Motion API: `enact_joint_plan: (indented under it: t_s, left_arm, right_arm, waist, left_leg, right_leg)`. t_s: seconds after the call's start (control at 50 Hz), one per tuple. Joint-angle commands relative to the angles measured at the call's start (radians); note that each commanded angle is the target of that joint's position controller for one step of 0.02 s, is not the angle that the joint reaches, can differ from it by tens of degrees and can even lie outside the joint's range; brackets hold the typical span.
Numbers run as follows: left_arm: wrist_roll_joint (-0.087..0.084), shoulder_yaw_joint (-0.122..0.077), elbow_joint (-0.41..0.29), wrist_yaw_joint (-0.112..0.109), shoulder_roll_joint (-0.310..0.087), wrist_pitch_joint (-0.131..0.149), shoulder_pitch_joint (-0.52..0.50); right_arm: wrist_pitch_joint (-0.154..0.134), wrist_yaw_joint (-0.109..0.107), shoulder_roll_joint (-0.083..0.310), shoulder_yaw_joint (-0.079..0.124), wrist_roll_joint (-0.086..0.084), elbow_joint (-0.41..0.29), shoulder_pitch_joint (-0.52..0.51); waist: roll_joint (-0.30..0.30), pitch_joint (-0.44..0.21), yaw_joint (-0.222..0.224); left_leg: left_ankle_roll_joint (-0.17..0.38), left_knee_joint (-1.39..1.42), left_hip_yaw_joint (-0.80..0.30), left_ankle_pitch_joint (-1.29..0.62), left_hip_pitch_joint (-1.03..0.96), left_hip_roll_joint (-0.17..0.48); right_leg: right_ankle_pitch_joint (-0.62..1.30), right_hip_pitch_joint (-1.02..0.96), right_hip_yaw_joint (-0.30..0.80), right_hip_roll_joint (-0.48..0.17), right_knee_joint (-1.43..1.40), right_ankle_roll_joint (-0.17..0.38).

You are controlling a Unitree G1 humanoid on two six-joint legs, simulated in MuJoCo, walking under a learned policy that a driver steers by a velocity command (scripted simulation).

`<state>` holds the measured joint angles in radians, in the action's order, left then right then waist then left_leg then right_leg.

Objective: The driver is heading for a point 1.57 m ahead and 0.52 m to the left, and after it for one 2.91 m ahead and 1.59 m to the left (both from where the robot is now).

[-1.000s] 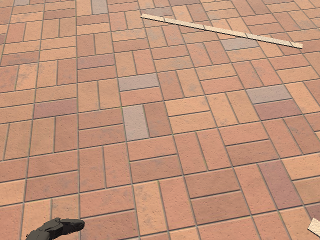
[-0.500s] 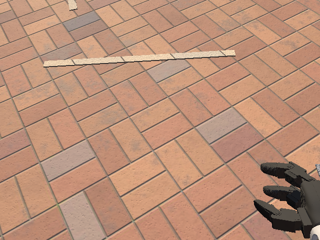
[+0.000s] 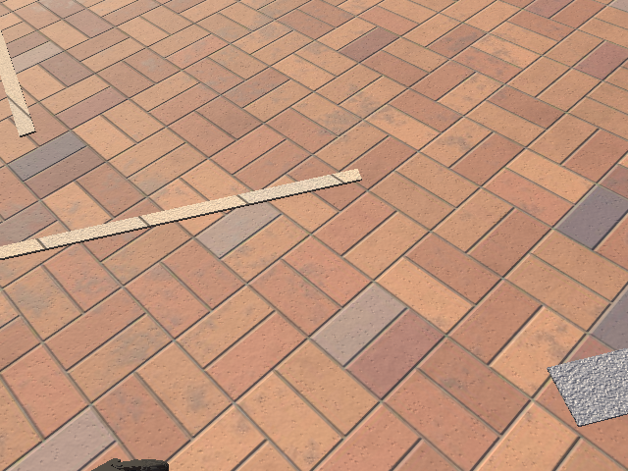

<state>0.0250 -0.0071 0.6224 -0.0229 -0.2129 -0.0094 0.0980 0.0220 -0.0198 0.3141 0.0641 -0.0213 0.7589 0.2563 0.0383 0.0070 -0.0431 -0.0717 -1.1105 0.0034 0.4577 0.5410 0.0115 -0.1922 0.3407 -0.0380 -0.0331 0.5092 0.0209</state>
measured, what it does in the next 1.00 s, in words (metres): steps on the spot, turning left: left foot, then right foot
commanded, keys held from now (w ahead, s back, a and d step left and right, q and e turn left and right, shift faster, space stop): q+shift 0.52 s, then shift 0.44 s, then w+shift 0.04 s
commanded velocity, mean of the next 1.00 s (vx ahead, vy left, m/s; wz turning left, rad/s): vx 0.02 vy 0.00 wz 0.60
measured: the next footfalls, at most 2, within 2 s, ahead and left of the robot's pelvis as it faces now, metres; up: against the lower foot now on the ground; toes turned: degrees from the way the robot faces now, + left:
left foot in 0.22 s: +0.02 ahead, +0.14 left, +0.00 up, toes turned +17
right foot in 0.70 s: +0.16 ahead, -0.02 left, +0.00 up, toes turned +40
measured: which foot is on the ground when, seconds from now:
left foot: up 0.00-0.20, down 0.22-0.70, up 0.72-1.00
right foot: down 0.00-0.24, up 0.26-0.68, down 0.70-1.00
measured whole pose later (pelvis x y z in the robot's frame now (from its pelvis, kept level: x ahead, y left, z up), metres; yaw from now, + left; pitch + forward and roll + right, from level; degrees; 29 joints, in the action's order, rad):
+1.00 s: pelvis +0.03 +0.04 +0.00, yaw +38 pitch +1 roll +0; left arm -0.01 -0.05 0.72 -0.02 -0.24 -0.02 0.17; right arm 0.04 -0.01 0.27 0.05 -0.01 0.64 0.20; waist 0.02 0.02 0.02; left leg -0.06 -0.56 -0.06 0.36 0.25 0.00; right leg -0.24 0.31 0.04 0.00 0.52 -0.01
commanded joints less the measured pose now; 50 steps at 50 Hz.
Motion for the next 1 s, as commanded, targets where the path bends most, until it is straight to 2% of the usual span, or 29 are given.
enact_joint_plan:
  t_s: [0.02,0.1,0.16,0.2,0.22,0.24,0.26,0.28,0.3,0.32,0.34,0.38,0.48,0.54,0.62,0.68,0.7,0.72,0.74,0.76,0.78,0.8,0.82,0.86,0.9,0.94,0.96,0.98,1.0]
  left_arm:
    - [-0.002,-0.058,-0.055,-0.026,-0.146,0.018,-0.050]
    - [-0.009,-0.085,-0.035,-0.039,-0.179,0.008,-0.031]
    - [-0.024,-0.108,-0.012,-0.031,-0.215,0.007,-0.005]
    - [-0.045,-0.114,-0.001,-0.025,-0.213,0.008,-0.023]
    - [-0.051,-0.111,0.018,-0.021,-0.182,0.006,0.011]
    - [-0.030,-0.106,0.023,-0.015,-0.141,0.001,0.048]
    - [-0.001,-0.090,-0.065,-0.016,-0.108,0.006,-0.048]
    - [-0.001,-0.101,-0.078,-0.019,-0.154,0.015,-0.140]
    - [-0.021,-0.106,-0.070,-0.022,-0.163,0.018,-0.137]
    - [-0.020,-0.112,-0.044,-0.030,-0.165,0.019,-0.103]
    - [-0.010,-0.117,-0.032,-0.037,-0.181,0.017,-0.081]
    - [-0.006,-0.116,-0.018,-0.030,-0.167,0.020,-0.052]
    - [-0.021,-0.094,-0.002,-0.014,-0.126,0.035,-0.075]
    - [-0.027,-0.096,0.012,-0.002,-0.147,0.041,-0.065]
    - [-0.026,-0.098,0.021,0.015,-0.168,0.051,-0.042]
    - [-0.019,-0.104,0.029,0.025,-0.180,0.062,0.007]
    - [-0.001,-0.111,0.012,0.021,-0.230,0.060,0.008]
    - [0.019,-0.121,0.022,0.016,-0.288,0.049,-0.004]
    - [0.015,-0.114,0.016,0.014,-0.240,0.052,0.023]
    - [-0.001,-0.106,0.009,0.009,-0.217,0.051,0.020]
    - [-0.013,-0.099,0.008,0.004,-0.198,0.045,0.000]
    - [-0.025,-0.092,0.006,0.001,-0.186,0.040,-0.012]
    - [-0.026,-0.085,0.009,-0.002,-0.180,0.034,-0.014]
    - [-0.019,-0.080,0.017,-0.004,-0.169,0.020,-0.013]
    - [-0.018,-0.082,0.025,-0.003,-0.177,0.007,0.006]
    - [-0.022,-0.087,0.034,0.000,-0.198,-0.001,0.042]
    - [-0.029,-0.084,0.035,0.000,-0.196,-0.002,0.040]
    - [-0.035,-0.074,0.042,0.003,-0.174,0.000,0.064]
    - [-0.044,-0.082,0.054,0.006,-0.196,0.006,0.116]
  right_arm:
    - [0.015,-0.020,0.082,0.039,-0.002,-0.079,0.027]
    - [0.018,0.016,0.015,0.013,0.005,-0.150,-0.050]
    - [0.022,0.043,0.053,0.026,0.003,-0.173,-0.030]
    - [0.028,0.049,0.054,0.036,0.003,-0.159,0.028]
    - [0.030,0.040,0.076,0.050,0.009,-0.144,0.068]
    - [0.025,0.022,0.170,0.080,0.016,-0.147,0.098]
    - [0.010,0.016,0.304,0.104,0.040,-0.189,0.094]
    - [-0.015,0.028,0.260,0.094,0.064,-0.197,0.119]
    - [-0.032,0.029,0.239,0.085,0.058,-0.196,0.081]
    - [-0.033,0.018,0.212,0.082,0.029,-0.206,0.011]
    - [-0.023,0.007,0.172,0.068,0.003,-0.221,-0.050]
    - [-0.004,-0.011,0.146,0.057,0.005,-0.244,-0.091]
    - [0.011,-0.032,0.175,0.073,0.000,-0.255,-0.068]
    - [0.020,-0.028,0.184,0.077,0.004,-0.270,-0.091]
    - [0.024,-0.011,0.162,0.062,0.009,-0.272,-0.102]
    - [0.026,-0.008,0.134,0.046,0.003,-0.273,-0.119]
    - [0.021,-0.007,0.091,0.031,0.020,-0.272,-0.077]
    - [0.011,-0.005,0.082,0.028,0.017,-0.286,-0.043]
    - [0.001,-0.007,0.160,0.050,0.027,-0.278,-0.068]
    - [0.000,-0.006,0.199,0.066,0.016,-0.260,-0.081]
    - [0.006,-0.006,0.177,0.064,0.015,-0.240,-0.084]
    - [0.013,-0.006,0.145,0.055,0.016,-0.234,-0.086]
    - [0.017,-0.002,0.107,0.043,0.013,-0.228,-0.084]
    - [0.014,0.004,0.047,0.019,0.010,-0.226,-0.090]
    - [0.010,0.010,0.009,0.000,0.013,-0.229,-0.118]
    - [0.007,0.012,0.031,0.008,0.004,-0.215,-0.109]
    - [0.006,0.012,0.033,0.012,0.004,-0.197,-0.080]
    - [0.006,0.013,0.015,0.006,0.009,-0.170,-0.031]
    - [0.005,0.013,0.040,0.012,0.013,-0.164,-0.012]
  waist:
    - [-0.173,-0.076,0.012]
    - [-0.175,-0.124,0.045]
    - [-0.201,-0.141,0.044]
    - [-0.179,-0.135,0.005]
    - [-0.116,-0.117,-0.001]
    - [0.111,-0.069,0.012]
    - [0.393,-0.037,0.014]
    - [0.235,-0.131,-0.060]
    - [0.166,-0.110,-0.028]
    - [0.086,-0.093,0.015]
    - [0.071,-0.089,0.041]
    - [0.079,-0.121,0.065]
    - [0.085,-0.137,0.041]
    - [0.121,-0.133,0.036]
    - [0.152,-0.149,0.015]
    - [0.114,-0.129,0.046]
    - [-0.025,-0.149,0.021]
    - [-0.289,-0.097,-0.032]
    - [-0.290,-0.107,0.019]
    - [-0.203,-0.101,0.032]
    - [-0.149,-0.092,0.025]
    - [-0.139,-0.076,0.029]
    - [-0.137,-0.072,0.029]
    - [-0.174,-0.081,0.030]
    - [-0.231,-0.098,0.057]
    - [-0.255,-0.108,0.075]
    - [-0.244,-0.109,0.058]
    - [-0.217,-0.137,0.042]
    - [-0.194,-0.136,0.056]
  left_leg:
    - [-0.031,-0.113,-0.014,-0.068,0.105,0.052]
    - [-0.011,0.162,0.022,-0.088,-0.005,0.085]
    - [0.034,0.301,0.075,-0.086,-0.104,0.062]
    - [0.080,0.471,0.118,-0.189,-0.213,0.028]
    - [0.118,0.569,0.094,-0.267,-0.289,-0.001]
    - [0.190,0.685,-0.139,-0.558,-0.393,0.122]
    - [0.393,0.748,-0.578,-0.799,-0.475,0.346]
    - [0.447,0.782,-0.587,-0.712,-0.492,0.367]
    - [0.395,0.777,-0.514,-0.638,-0.482,0.317]
    - [0.332,0.756,-0.436,-0.599,-0.458,0.258]
    - [0.296,0.743,-0.392,-0.594,-0.428,0.234]
    - [0.277,0.731,-0.351,-0.618,-0.369,0.181]
    - [0.262,0.709,-0.411,-0.495,-0.399,0.136]
    - [0.260,0.701,-0.463,-0.438,-0.364,0.129]
    - [0.263,0.646,-0.503,-0.555,-0.360,0.126]
    - [0.213,0.593,-0.498,-0.441,-0.290,0.067]
    - [0.163,0.475,-0.421,-0.211,-0.219,-0.006]
    - [0.091,0.300,-0.233,0.121,-0.076,-0.167]
    - [0.035,0.070,-0.198,0.223,-0.009,-0.125]
    - [0.019,-0.046,-0.204,0.164,0.008,-0.105]
    - [0.005,-0.081,-0.201,0.111,0.007,-0.098]
    - [-0.006,-0.090,-0.197,0.074,0.018,-0.095]
    - [-0.013,-0.069,-0.181,0.048,0.006,-0.092]
    - [-0.019,0.096,-0.104,0.024,-0.059,-0.069]
    - [-0.018,0.300,-0.049,0.042,-0.152,-0.038]
    - [-0.011,0.459,-0.022,-0.019,-0.216,-0.034]
    - [0.001,0.583,-0.008,-0.116,-0.275,-0.039]
    - [0.024,0.720,0.014,-0.203,-0.386,-0.054]
    - [0.055,0.667,0.026,-0.171,-0.467,-0.067]
  right_leg:
    - [0.171,-0.122,0.139,-0.259,-0.207,0.196]
    - [0.233,-0.170,0.054,-0.285,-0.162,0.192]
    - [0.265,-0.184,0.031,-0.323,-0.124,0.179]
    - [0.208,-0.147,-0.022,-0.316,-0.043,0.118]
    - [0.088,-0.086,-0.072,-0.269,0.061,0.054]
    - [-0.131,0.110,-0.167,-0.163,0.315,-0.038]
    - [-0.481,0.448,-0.101,0.018,0.588,-0.118]
    - [-0.493,0.481,0.082,0.032,0.739,-0.094]
    - [-0.404,0.487,0.122,0.026,0.763,-0.066]
    - [-0.304,0.482,0.138,0.008,0.733,-0.058]
    - [-0.238,0.464,0.144,-0.001,0.691,-0.061]
    - [-0.154,0.374,0.133,0.032,0.665,-0.073]
    - [-0.084,0.316,0.161,0.093,0.368,-0.096]
    - [-0.088,0.238,0.166,0.106,0.259,-0.094]
    - [-0.113,0.114,0.147,0.088,0.150,-0.073]
    - [0.102,-0.090,0.146,0.037,-0.097,-0.020]
    - [0.232,-0.183,0.302,-0.117,-0.134,0.040]
    - [0.438,-0.194,0.493,-0.274,-0.172,0.204]
    - [0.411,-0.179,0.619,-0.370,-0.194,0.319]
    - [0.348,-0.176,0.548,-0.332,-0.175,0.300]
    - [0.280,-0.167,0.459,-0.266,-0.161,0.246]
    - [0.253,-0.168,0.408,-0.229,-0.157,0.215]
    - [0.274,-0.164,0.362,-0.203,-0.154,0.202]
    - [0.279,-0.163,0.264,-0.139,-0.151,0.177]
    - [0.277,-0.175,0.234,-0.126,-0.143,0.179]
    - [0.273,-0.195,0.262,-0.149,-0.126,0.194]
    - [0.266,-0.183,0.259,-0.148,-0.107,0.183]
    - [0.048,-0.135,0.244,-0.130,-0.121,0.154]
    - [-0.225,-0.044,0.239,-0.104,-0.131,0.113]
